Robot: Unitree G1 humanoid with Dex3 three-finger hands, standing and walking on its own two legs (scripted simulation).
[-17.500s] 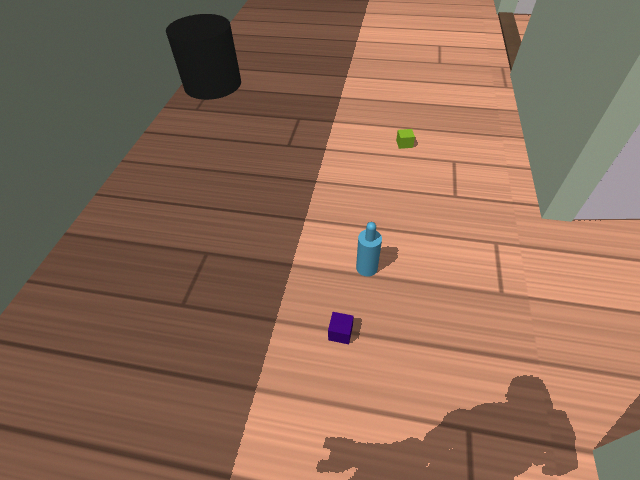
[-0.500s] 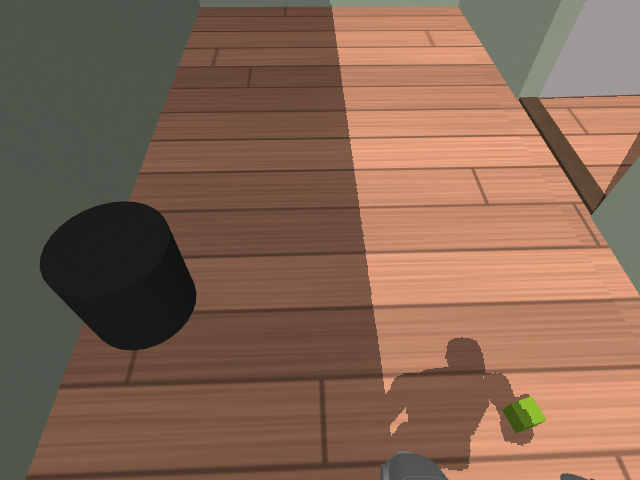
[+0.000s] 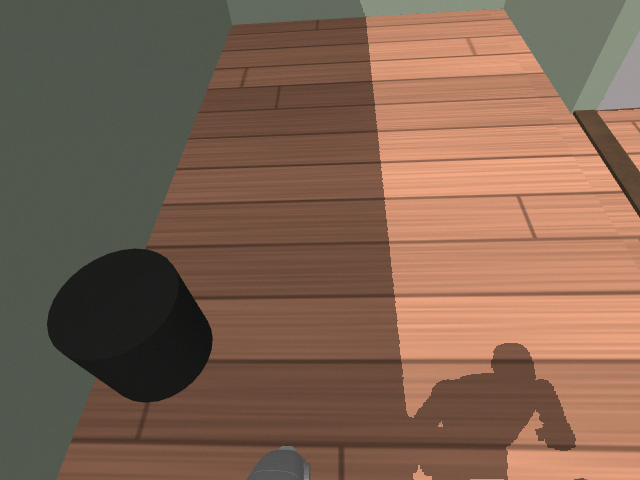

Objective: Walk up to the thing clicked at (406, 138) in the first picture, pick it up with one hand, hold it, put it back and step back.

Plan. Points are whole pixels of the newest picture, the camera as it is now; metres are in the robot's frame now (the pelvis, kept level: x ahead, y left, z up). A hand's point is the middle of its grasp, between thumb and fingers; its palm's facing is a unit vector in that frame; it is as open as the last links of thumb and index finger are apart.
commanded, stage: walk up
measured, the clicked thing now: out of the picture +0.20 -0.55 -0.74
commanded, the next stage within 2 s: none
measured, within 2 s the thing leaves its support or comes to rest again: neither
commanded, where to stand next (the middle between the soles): +0.35 +0.04 m, yaw -79 degrees
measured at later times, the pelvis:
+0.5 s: pelvis +0.19 +0.07 -0.01, yaw -26 degrees
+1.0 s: pelvis +0.34 +0.13 -0.05, yaw -48 degrees
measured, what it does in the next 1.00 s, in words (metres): walks ahead, turning right: left foot, then right foot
